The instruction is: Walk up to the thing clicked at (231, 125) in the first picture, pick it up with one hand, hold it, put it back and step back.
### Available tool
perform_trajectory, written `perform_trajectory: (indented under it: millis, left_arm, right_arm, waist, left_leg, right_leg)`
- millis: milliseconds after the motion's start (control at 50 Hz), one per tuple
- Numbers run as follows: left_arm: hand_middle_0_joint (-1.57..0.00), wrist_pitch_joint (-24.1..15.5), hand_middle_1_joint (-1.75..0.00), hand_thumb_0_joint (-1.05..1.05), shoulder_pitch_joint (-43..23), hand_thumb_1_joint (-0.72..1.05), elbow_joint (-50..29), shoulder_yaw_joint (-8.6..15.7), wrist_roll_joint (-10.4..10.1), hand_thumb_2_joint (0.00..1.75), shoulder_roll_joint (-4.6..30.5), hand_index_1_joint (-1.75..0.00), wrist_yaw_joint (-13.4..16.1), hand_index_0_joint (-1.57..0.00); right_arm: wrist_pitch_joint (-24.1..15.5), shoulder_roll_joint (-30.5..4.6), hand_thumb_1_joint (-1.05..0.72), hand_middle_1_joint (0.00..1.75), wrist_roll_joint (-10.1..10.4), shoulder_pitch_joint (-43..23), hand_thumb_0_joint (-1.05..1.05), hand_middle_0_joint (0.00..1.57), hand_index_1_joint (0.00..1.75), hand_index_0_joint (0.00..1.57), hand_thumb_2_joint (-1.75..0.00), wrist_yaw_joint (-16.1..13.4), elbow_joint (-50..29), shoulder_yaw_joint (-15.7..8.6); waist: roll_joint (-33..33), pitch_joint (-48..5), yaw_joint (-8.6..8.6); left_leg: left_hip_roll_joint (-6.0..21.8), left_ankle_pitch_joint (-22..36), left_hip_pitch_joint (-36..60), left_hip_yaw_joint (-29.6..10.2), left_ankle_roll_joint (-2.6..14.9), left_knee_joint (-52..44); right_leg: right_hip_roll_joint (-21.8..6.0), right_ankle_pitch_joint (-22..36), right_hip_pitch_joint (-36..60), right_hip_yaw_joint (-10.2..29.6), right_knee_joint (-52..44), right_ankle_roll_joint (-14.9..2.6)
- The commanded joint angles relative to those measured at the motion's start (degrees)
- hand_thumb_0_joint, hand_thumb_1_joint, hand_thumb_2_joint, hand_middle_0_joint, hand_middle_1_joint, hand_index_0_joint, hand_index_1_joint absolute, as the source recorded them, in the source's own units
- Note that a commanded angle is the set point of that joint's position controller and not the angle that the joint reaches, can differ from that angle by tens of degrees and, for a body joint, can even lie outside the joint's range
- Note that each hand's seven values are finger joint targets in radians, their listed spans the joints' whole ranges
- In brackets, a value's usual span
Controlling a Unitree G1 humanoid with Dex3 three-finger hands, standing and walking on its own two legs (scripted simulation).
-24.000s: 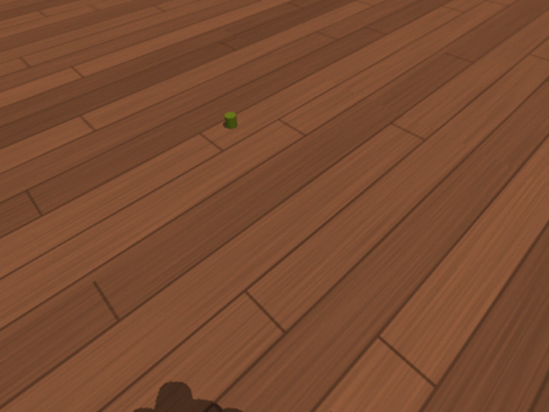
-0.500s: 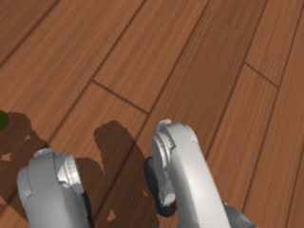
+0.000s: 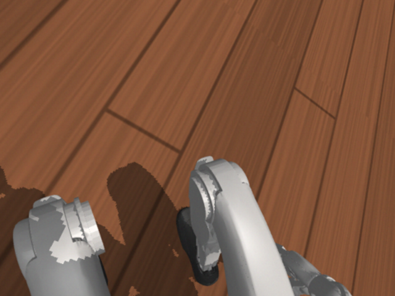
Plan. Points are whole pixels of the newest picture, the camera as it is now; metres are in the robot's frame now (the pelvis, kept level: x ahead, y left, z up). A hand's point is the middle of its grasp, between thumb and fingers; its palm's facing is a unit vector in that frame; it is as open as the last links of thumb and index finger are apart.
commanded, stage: rest palm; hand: left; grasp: from above
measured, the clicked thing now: out of the picture +0.41 +0.36 -0.25
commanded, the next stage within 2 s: close in 0.14 s
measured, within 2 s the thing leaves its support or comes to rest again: neither
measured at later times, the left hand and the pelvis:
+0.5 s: hand out of the picture +0.41 +0.35 -0.23, palm faces -0.40 -0.15 -0.90, open 13.4 cm; pelvis +0.00 +0.00 +0.00, yaw -1 degrees
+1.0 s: hand out of the picture +0.39 +0.35 -0.23, palm faces -0.45 -0.17 -0.88, open 11.4 cm; pelvis +0.00 +0.00 +0.00, yaw -1 degrees
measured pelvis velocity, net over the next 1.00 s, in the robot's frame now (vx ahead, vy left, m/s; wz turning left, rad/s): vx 0.00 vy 0.00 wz -0.02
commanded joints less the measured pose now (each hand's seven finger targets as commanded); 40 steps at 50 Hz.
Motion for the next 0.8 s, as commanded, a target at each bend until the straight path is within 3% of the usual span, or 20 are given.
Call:
perform_trajectory:
  millis: [0, 40, 60, 80, 160, 180, 220, 240, 260, 340, 440, 480, 520, 560, 580, 600, 660, 720, 740, 780]
  left_arm:
    - [-0.06, 0.41, -0.99, 0.0, -13.35, -0.54, -5.05, 1.42, -2.09, 0.98, 15.3, -0.99, 0.84, -0.06]
    - [-0.06, 0.1, -0.99, 0.0, -11.78, -0.54, -5.12, 2.08, -2.57, 0.99, 15.79, -1.0, 0.05, -0.05]
    - [-0.06, -0.31, -0.99, 0.0, -12.86, -0.54, -6.52, -0.27, -3.18, 0.99, 13.19, -1.0, -0.78, -0.05]
    - [-0.06, -0.67, -0.99, 0.0, -11.31, -0.54, -5.67, 1.94, -3.58, 0.99, 15.56, -1.0, -0.72, -0.05]
    - [-0.07, -2.62, -1.0, 0.0, -12.09, -0.53, -6.99, 0.92, -3.39, 1.0, 14.97, -1.01, -1.45, -0.06]
    - [-0.07, -3.03, -1.0, 0.0, -10.41, -0.54, -7.22, 1.5, -3.21, 0.99, 15.56, -1.0, -1.12, -0.06]
    - [-0.07, -4.03, -1.0, 0.0, -11.71, -0.52, -7.24, 1.57, -2.87, 1.0, 16.27, -1.0, -0.55, -0.06]
    - [-0.08, -4.25, -1.02, 0.0, -10.18, -0.46, -7.67, 2.42, -2.6, 0.95, 16.67, -1.01, -0.07, -0.09]
    - [-0.1, -4.46, -1.0, 0.0, -10.74, -0.44, -7.49, 1.23, -2.22, 0.94, 15.83, -0.99, 0.28, -0.11]
    - [-0.14, -4.33, -0.99, 0.0, -11.78, -0.38, -7.58, 1.7, -0.71, 0.9, 17.78, -0.97, 2.04, -0.16]
    - [-0.19, -2.35, -0.95, 0.0, -11.86, -0.3, -6.46, 0.46, -1.13, 0.84, 16.16, -0.92, 3.45, -0.21]
    - [-0.21, -1.55, -0.94, 0.0, -11.6, -0.28, -6.48, 1.08, -1.2, 0.84, 17.25, -0.91, 3.22, -0.23]
    - [-0.22, -0.8, -0.93, 0.0, -11.91, -0.27, -5.02, -0.18, -1.26, 0.83, 16.27, -0.91, 2.45, -0.24]
    - [-0.24, -0.31, -0.93, 0.0, -10.35, -0.23, -4.08, 2.39, -2.14, 0.81, 18.21, -0.9, 2.3, -0.27]
    - [-0.25, -0.34, -0.93, 0.0, -11.37, -0.22, -4.89, 1.66, -2.1, 0.81, 17.32, -0.9, 1.73, -0.28]
    - [-0.24, -0.34, -0.92, 0.0, -11.26, -0.22, -5.26, 2.21, -2.37, 0.78, 17.74, -0.89, 1.38, -0.27]
    - [-0.26, -0.62, -0.91, 0.0, -12.39, -0.2, -4.25, 0.96, -3.19, 0.74, 16.3, -0.87, -0.15, -0.29]
    - [-0.3, -1.68, -0.87, 0.0, -12.47, -0.17, -5.9, 0.02, -3.24, 0.73, 16.53, -0.84, -1.36, -0.33]
    - [-0.3, -2.19, -0.88, 0.0, -10.87, -0.16, -6.63, 1.73, -3.48, 0.74, 18.15, -0.85, -1.09, -0.33]
    - [-0.32, -2.94, -0.88, 0.0, -10.28, -0.13, -5.43, 0.66, -2.98, 0.73, 16.77, -0.85, -1.17, -0.35]
  right_arm:
    - [-0.84, -17.84, -0.89, 0.3, 0.3, 10.19, 0.0, 0.2, 0.3, 0.2, -0.9, 0.0, -0.18, -4.9]
    - [-0.85, -17.85, -0.89, 0.3, 0.42, 10.31, 0.0, 0.2, 0.3, 0.2, -0.9, -0.09, -0.08, -4.93]
    - [-1.09, -17.56, -0.89, 0.3, 0.44, 9.88, 0.0, 0.2, 0.3, 0.2, -0.9, 0.08, -1.17, -4.63]
    - [-0.86, -18.17, -0.89, 0.3, 0.18, 10.87, 0.0, 0.2, 0.3, 0.2, -0.9, -0.01, 0.02, -4.71]
    - [-0.56, -17.07, -0.89, 0.3, 0.35, 11.42, 0.0, 0.2, 0.3, 0.2, -0.9, 0.44, -0.22, -3.55]
    - [-0.27, -17.83, -0.89, 0.3, 0.26, 11.27, 0.0, 0.2, 0.3, 0.2, -0.9, 0.23, 0.08, -4.01]
    - [-0.11, -18.06, -0.89, 0.3, 0.44, 11.11, 0.0, 0.2, 0.3, 0.2, -0.9, 0.21, -0.28, -3.63]
    - [0.09, -18.42, -0.89, 0.3, 0.28, 11.14, 0.0, 0.2, 0.3, 0.2, -0.9, 0.16, -0.25, -3.85]
    - [0.13, -18.44, -0.89, 0.3, 0.05, 10.63, 0.0, 0.2, 0.3, 0.2, -0.9, 0.26, -0.54, -3.54]
    - [-0.24, -18.61, -0.89, 0.3, -0.22, 10.08, 0.0, 0.2, 0.3, 0.2, -0.9, 0.51, -0.33, -3.37]
    - [-0.94, -18.9, -0.88, 0.3, -0.32, 9.48, 0.0, 0.2, 0.3, 0.2, -0.9, 0.71, -0.06, -3.44]
    - [-1.29, -19.57, -0.88, 0.3, -0.1, 9.51, 0.0, 0.2, 0.3, 0.2, -0.9, 0.78, -0.59, -3.82]
    - [-1.76, -19.24, -0.88, 0.3, -0.2, 8.76, 0.0, 0.2, 0.3, 0.2, -0.9, 0.86, -0.63, -3.72]
    - [-1.71, -19.47, -0.89, 0.3, 0.28, 10.02, 0.0, 0.2, 0.3, 0.2, -0.9, 0.73, -0.11, -4.01]
    - [-1.85, -19.67, -0.89, 0.3, 0.03, 10.49, 0.0, 0.2, 0.3, 0.2, -0.9, 0.88, -0.76, -3.88]
    - [-1.79, -19.5, -0.89, 0.3, -0.02, 10.65, 0.0, 0.2, 0.3, 0.2, -0.9, 0.89, -0.25, -4.07]
    - [-2.02, -19.07, -0.89, 0.3, 0.12, 10.38, 0.0, 0.2, 0.3, 0.2, -0.9, 1.03, -0.76, -3.68]
    - [-2.07, -19.33, -0.89, 0.3, 0.53, 10.3, 0.0, 0.2, 0.3, 0.2, -0.9, 1.0, -1.16, -3.81]
    - [-1.78, -19.86, -0.89, 0.3, 0.37, 10.6, 0.0, 0.2, 0.3, 0.2, -0.9, 0.75, -1.0, -3.66]
    - [-1.35, -18.62, -0.89, 0.3, 0.49, 10.55, 0.0, 0.2, 0.3, 0.2, -0.9, 0.9, -1.14, -2.99]
  waist:
    - [26.65, -33.7, -1.12]
    - [25.63, -34.21, -0.82]
    - [26.31, -34.59, -1.31]
    - [25.73, -35.43, -1.31]
    - [25.81, -34.81, -2.01]
    - [25.68, -36.06, -0.98]
    - [25.62, -34.81, -1.67]
    - [26.43, -35.67, -0.87]
    - [27.31, -35.07, -1.12]
    - [27.41, -34.65, -1.15]
    - [27.06, -33.05, -0.96]
    - [27.11, -33.67, -0.63]
    - [26.63, -32.7, -0.93]
    - [25.86, -33.41, -0.39]
    - [26.06, -32.9, -1.41]
    - [27.03, -33.73, -0.98]
    - [25.77, -32.18, -2.32]
    - [25.62, -32.35, -2.2]
    - [25.74, -33.95, -1.34]
    - [25.27, -33.5, -1.62]
  left_leg:
    - [0.11, 8.57, 27.65, 7.99, 1.85, -15.13]
    - [0.16, 8.66, 27.71, 7.73, 1.88, -15.16]
    - [0.06, 9.27, 27.78, 7.81, 1.95, -14.96]
    - [0.2, 10.13, 28.57, 7.31, 1.93, -15.28]
    - [0.34, 11.44, 28.91, 6.91, 1.68, -14.58]
    - [0.43, 12.02, 29.2, 7.13, 1.73, -14.52]
    - [0.47, 10.9, 28.6, 6.95, 1.68, -14.62]
    - [0.5, 12.25, 29.97, 6.91, 1.42, -14.95]
    - [0.45, 12.19, 29.69, 6.91, 1.36, -15.05]
    - [0.74, 11.21, 29.82, 7.1, 1.34, -14.22]
    - [0.61, 8.14, 27.88, 7.11, 1.49, -15.47]
    - [0.58, 8.88, 28.98, 6.85, 1.38, -15.73]
    - [0.6, 7.95, 27.76, 6.88, 1.48, -15.03]
    - [0.63, 9.21, 27.7, 6.95, 1.59, -15.01]
    - [0.45, 9.98, 27.76, 6.78, 1.57, -15.26]
    - [0.59, 10.45, 28.94, 6.47, 1.39, -15.72]
    - [0.63, 9.54, 27.98, 6.41, 1.63, -14.73]
    - [0.58, 9.61, 27.96, 6.78, 1.77, -14.25]
    - [0.59, 11.09, 28.49, 6.66, 1.7, -14.88]
    - [0.66, 10.93, 27.89, 6.77, 1.65, -14.41]
  right_leg:
    - [1.4, 12.21, 16.36, -7.26, -12.17, -4.86]
    - [1.43, 12.21, 16.87, -7.49, -12.4, -4.81]
    - [1.43, 12.87, 17.49, -7.28, -12.49, -4.72]
    - [1.47, 13.54, 18.73, -7.82, -12.47, -4.59]
    - [1.35, 14.83, 18.69, -8.1, -11.37, -4.68]
    - [1.73, 15.46, 20.09, -7.77, -12.24, -4.65]
    - [1.7, 14.45, 18.99, -8.18, -12.03, -4.71]
    - [1.82, 15.29, 19.64, -8.22, -11.85, -4.73]
    - [1.8, 15.29, 19.25, -8.4, -11.45, -4.75]
    - [2.09, 14.66, 18.72, -8.04, -11.37, -4.87]
    - [2.26, 11.27, 16.76, -8.24, -12.61, -5.04]
    - [2.06, 11.81, 16.49, -8.5, -12.1, -4.96]
    - [2.0, 11.31, 16.03, -8.19, -11.93, -5.0]
    - [2.07, 12.64, 17.69, -7.94, -12.38, -4.89]
    - [1.81, 13.3, 17.39, -8.45, -11.75, -4.74]
    - [1.79, 13.48, 17.67, -8.49, -11.57, -4.8]
    - [1.71, 13.26, 17.2, -8.46, -11.54, -4.72]
    - [1.75, 13.29, 18.21, -7.88, -12.19, -4.66]
    - [1.94, 14.26, 19.76, -8.09, -12.77, -4.65]
    - [1.87, 14.41, 19.79, -7.93, -12.13, -4.73]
